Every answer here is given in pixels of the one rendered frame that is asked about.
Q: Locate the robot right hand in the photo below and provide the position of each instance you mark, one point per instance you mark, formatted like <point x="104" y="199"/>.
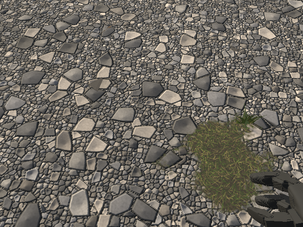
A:
<point x="290" y="207"/>

